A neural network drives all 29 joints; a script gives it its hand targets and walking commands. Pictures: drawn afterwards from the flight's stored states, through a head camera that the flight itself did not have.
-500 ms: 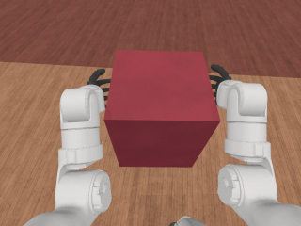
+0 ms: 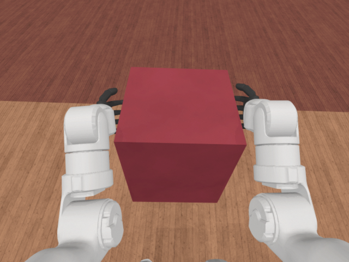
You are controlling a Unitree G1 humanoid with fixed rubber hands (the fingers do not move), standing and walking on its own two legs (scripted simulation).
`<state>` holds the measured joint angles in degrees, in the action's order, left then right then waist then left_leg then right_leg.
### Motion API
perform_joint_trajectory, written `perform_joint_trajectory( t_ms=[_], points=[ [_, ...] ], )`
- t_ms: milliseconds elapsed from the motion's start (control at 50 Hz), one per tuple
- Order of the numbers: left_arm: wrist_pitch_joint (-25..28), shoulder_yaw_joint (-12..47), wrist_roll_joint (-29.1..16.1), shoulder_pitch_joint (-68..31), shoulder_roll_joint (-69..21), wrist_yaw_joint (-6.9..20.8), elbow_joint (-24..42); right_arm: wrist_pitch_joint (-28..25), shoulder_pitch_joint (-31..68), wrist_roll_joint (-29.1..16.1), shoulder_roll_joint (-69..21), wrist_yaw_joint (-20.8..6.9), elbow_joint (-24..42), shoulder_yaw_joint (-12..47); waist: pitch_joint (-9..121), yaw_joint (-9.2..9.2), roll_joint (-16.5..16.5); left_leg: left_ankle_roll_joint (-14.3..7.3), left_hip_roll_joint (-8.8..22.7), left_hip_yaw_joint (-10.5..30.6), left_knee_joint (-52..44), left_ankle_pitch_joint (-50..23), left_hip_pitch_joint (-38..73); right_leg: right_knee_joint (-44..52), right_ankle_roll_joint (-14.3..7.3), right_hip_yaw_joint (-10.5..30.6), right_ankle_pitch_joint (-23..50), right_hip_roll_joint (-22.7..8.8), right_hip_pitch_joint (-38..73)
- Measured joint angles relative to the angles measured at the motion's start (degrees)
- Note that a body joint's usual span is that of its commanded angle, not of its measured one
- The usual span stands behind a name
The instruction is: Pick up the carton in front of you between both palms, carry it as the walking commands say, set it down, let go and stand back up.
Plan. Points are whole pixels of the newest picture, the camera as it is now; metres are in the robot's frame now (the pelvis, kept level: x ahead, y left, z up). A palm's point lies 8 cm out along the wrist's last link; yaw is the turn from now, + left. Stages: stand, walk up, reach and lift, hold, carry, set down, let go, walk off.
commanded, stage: carry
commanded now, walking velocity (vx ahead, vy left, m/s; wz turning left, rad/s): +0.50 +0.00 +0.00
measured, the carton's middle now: (177, 139) +0.36 -0.01 +0.07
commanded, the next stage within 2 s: none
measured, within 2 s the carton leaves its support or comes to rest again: neither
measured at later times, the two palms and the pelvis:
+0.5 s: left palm (114, 51) +0.58 +0.14 +0.18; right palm (228, 41) +0.60 -0.16 +0.18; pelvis +0.20 -0.02 +0.03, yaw +1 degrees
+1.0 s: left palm (112, 56) +0.60 +0.15 +0.15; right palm (222, 50) +0.60 -0.15 +0.16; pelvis +0.26 +0.00 +0.03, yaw +1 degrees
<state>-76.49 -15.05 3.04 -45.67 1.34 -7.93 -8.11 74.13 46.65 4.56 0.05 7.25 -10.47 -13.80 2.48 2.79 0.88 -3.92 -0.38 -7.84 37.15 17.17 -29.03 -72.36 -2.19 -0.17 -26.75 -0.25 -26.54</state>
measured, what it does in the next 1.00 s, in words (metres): climbs: right foot, then left foot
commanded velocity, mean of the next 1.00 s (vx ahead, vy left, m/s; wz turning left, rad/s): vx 0.00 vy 0.00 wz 0.00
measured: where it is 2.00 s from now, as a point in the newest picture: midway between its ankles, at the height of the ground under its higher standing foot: (176, 254)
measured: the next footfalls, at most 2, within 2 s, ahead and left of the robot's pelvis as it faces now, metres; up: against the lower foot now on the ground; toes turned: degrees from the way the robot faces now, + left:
right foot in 0.28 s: +0.33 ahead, -0.11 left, +0.02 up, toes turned -5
left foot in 0.54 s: +0.27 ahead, +0.10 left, +0.01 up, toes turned +3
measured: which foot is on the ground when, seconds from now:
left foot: down 0.00-0.32, up 0.34-0.52, down 0.54-1.00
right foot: up 0.00-0.26, down 0.28-1.00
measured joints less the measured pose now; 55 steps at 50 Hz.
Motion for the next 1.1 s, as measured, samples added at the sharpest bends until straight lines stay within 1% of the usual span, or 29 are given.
perform_joint_trajectory(
  t_ms=[20, 60, 120, 180, 240, 280, 300, 320, 340, 380, 400, 440, 480, 500, 540, 560, 580, 620, 680, 780, 840, 920, 1040, 1100],
  points=[
    [-0.2, 0.1, 0.3, 0.1, -0.3, 0.0, 0.3, 0.1, -0.8, -0.5, 0.1, 0.1, 0.8, 0.2, -0.6, 0.32, 0.0, 0.2, 0.0, 0.1, -1.4, 0.1, 1.5, -1.9, -0.2, -0.2, 1.4, 0.0, -3.0],
    [-0.4, 0.1, 0.8, 0.2, -0.8, 0.0, 1.8, 0.2, -1.7, -1.5, 0.3, 0.5, 2.8, 0.2, -1.8, 0.69, -0.1, 0.1, 0.0, 0.4, -3.9, 0.5, 4.2, -1.9, -0.4, -0.7, 3.0, -0.5, -8.2],
    [-0.1, -0.1, 1.1, 0.0, -1.4, 0.0, 5.1, -0.2, -1.7, -2.2, 0.1, 0.9, 6.1, -0.5, -3.3, 0.85, -0.2, 0.2, 0.2, 0.8, -6.6, 1.5, 7.8, 3.6, 0.1, -1.6, 4.0, -1.5, -13.7],
    [0.1, -0.3, 1.2, -0.2, -1.8, 0.0, 8.4, -0.3, -1.0, -2.2, -0.4, 1.0, 9.1, -1.4, -3.8, 0.54, -0.2, 0.9, 0.4, 1.2, -8.2, 3.2, 11.0, 14.3, 0.5, -2.6, 6.5, -1.9, -15.5],
    [0.2, -0.4, 0.9, -0.7, -1.6, 0.0, 10.0, -0.1, 0.1, -1.9, -0.6, 1.0, 10.6, -1.9, -3.5, -0.34, -0.4, 2.0, 0.8, 1.5, -7.8, 6.2, 13.8, 26.7, 0.5, -4.0, 12.0, -1.1, -13.2],
    [0.1, -0.4, 0.8, -1.3, -1.4, 0.0, 9.4, 0.3, 0.8, -1.8, -0.4, 1.0, 10.2, -2.0, -2.9, -1.23, -0.5, 2.7, 1.1, 1.7, -4.9, 9.1, 15.0, 36.4, -0.2, -5.8, 19.3, -0.1, -8.6],
    [0.3, -0.3, 0.8, -1.6, -1.5, 0.0, 8.6, 0.5, 1.1, -1.8, 0.1, 1.0, 9.7, -1.9, -2.5, -1.88, -1.1, 3.2, 1.5, 2.0, -2.0, 10.6, 14.8, 38.7, -1.7, -6.4, 18.4, 0.5, -6.4],
    [0.7, -0.2, 0.9, -2.0, -1.7, 0.0, 7.6, 0.6, 1.6, -2.0, 0.8, 0.9, 8.8, -2.0, -2.7, -2.56, -2.3, 3.6, 2.3, 2.9, 2.6, 10.4, 13.3, 38.1, -2.6, -6.9, 16.4, 1.1, -5.8],
    [1.0, 0.1, 1.2, -2.4, -1.9, 0.0, 6.3, 0.7, 2.1, -2.1, 1.4, 0.7, 7.8, -2.2, -3.0, -3.15, -2.8, 4.0, 2.1, 4.5, 7.7, 11.8, 11.4, 37.3, -3.0, -7.2, 14.8, 1.2, -5.4],
    [1.1, 0.4, 1.4, -2.1, -2.1, 0.0, 4.6, 1.2, 2.3, -1.9, 1.8, 0.6, 5.9, -2.5, -3.7, -3.77, -2.9, 4.1, 0.8, 6.9, 13.9, 15.8, 8.3, 38.1, -3.0, -7.1, 13.6, 1.0, -3.7],
    [0.9, 0.4, 1.4, -1.6, -2.2, 0.0, 4.5, 1.5, 2.3, -1.8, 1.7, 0.6, 5.5, -2.5, -4.0, -3.89, -2.7, 4.1, 0.5, 7.1, 13.8, 17.0, 7.4, 39.2, -2.5, -7.0, 13.8, 0.7, -2.7],
    [0.4, 0.2, 1.2, -0.7, -2.3, 0.0, 5.5, 2.0, 2.5, -1.4, 1.4, 0.6, 5.6, -2.2, -4.7, -4.08, -2.1, 4.3, 0.3, 7.0, 9.3, 16.7, 6.5, 41.3, -2.4, -6.6, 14.2, 0.3, -0.9],
    [0.2, -0.2, 1.1, -0.3, -2.4, 0.0, 7.4, 2.1, 2.9, -1.2, 1.1, 0.6, 6.6, -2.1, -5.4, -4.23, -1.7, 4.5, 0.2, 6.8, 3.5, 14.5, 6.6, 42.4, -2.3, -6.3, 14.1, 0.0, 0.3],
    [0.1, -0.5, 1.1, -0.2, -2.5, 0.0, 8.5, 2.1, 3.1, -1.2, 1.0, 0.6, 7.3, -2.1, -5.7, -4.25, -1.6, 4.4, 0.3, 6.5, 0.2, 12.2, 7.1, 42.4, -2.2, -6.2, 13.8, 0.0, 0.8],
    [0.1, -0.9, 1.1, -0.4, -2.6, 0.0, 10.1, 2.0, 3.4, -1.0, 0.6, 0.6, 8.6, -2.2, -5.7, -4.05, -1.8, 4.1, 0.7, 5.8, -6.7, 4.6, 9.1, 41.3, -1.8, -6.2, 12.4, 0.2, 1.5],
    [0.1, -1.0, 1.0, -0.4, -2.5, 0.0, 10.3, 1.8, 3.3, -0.9, 0.3, 0.6, 9.0, -2.3, -5.5, -3.94, -1.6, 4.1, 0.8, 5.7, -8.0, -0.1, 10.0, 40.2, -1.6, -6.2, 11.4, 0.2, 1.7],
    [0.1, -1.0, 0.8, -0.3, -2.2, 0.0, 10.2, 1.6, 3.0, -0.7, 0.0, 0.6, 9.0, -2.2, -5.0, -3.75, -1.1, 4.1, 0.7, 5.5, -7.6, -0.7, 10.4, 39.4, -1.4, -6.0, 10.4, 0.1, 2.1],
    [-0.1, -0.9, 0.4, -0.3, -1.7, 0.0, 8.8, 1.7, 2.5, -0.3, -0.4, 0.6, 8.1, -2.2, -3.5, -3.41, -0.7, 4.0, 0.7, 5.5, -6.2, 2.1, 10.9, 38.9, -1.0, -6.0, 9.2, 0.0, 2.9],
    [-0.2, -0.4, 0.2, -0.7, -1.0, 0.0, 4.2, 1.6, 1.9, 0.1, -0.2, 0.4, 4.4, -2.2, -0.7, -3.24, -0.6, 3.8, 0.8, 5.6, -4.9, 5.1, 11.5, 38.1, -0.7, -6.0, 7.7, 0.1, 3.6],
    [1.3, 0.4, 1.2, 0.6, -1.3, 0.2, -4.9, -0.2, -0.8, 0.8, 0.2, -0.6, -3.6, -1.8, 3.1, -3.12, -0.9, 3.5, 0.7, 5.6, -3.7, 7.1, 12.9, 36.8, -0.3, -5.9, 5.7, 0.0, 5.0],
    [2.9, 1.2, 1.8, 3.0, -1.7, 0.6, -8.2, -1.8, -3.7, 1.0, 0.0, -0.9, -6.6, -0.9, 4.2, -3.0, -1.1, 3.4, 0.6, 5.5, -3.9, 7.5, 14.1, 36.7, 0.0, -5.9, 5.1, -0.1, 6.0],
    [4.7, 2.8, 1.4, 6.2, -1.9, 0.7, -8.4, -3.5, -7.0, 0.3, 0.1, -1.0, -6.6, 0.7, 3.7, -2.93, -1.3, 3.2, 0.4, 5.4, -4.3, 7.5, 15.2, 37.0, 0.2, -5.7, 5.1, -0.2, 7.1],
    [5.7, 4.6, 0.7, 8.3, -1.5, 0.7, -4.7, -4.4, -8.5, -0.7, 0.7, -1.0, -3.5, 2.5, 2.2, -2.99, -1.3, 3.1, 0.2, 5.3, -5.4, 6.5, 15.7, 38.0, 0.2, -5.7, 6.1, -0.4, 7.5],
    [5.7, 4.6, 0.7, 8.5, -1.6, 0.6, -4.0, -4.5, -8.3, -0.7, 0.6, -0.9, -3.1, 2.5, 2.5, -3.06, -1.3, 3.0, 0.2, 5.3, -5.9, 6.0, 15.6, 38.5, 0.2, -5.7, 6.6, -0.5, 7.5]
  ],
)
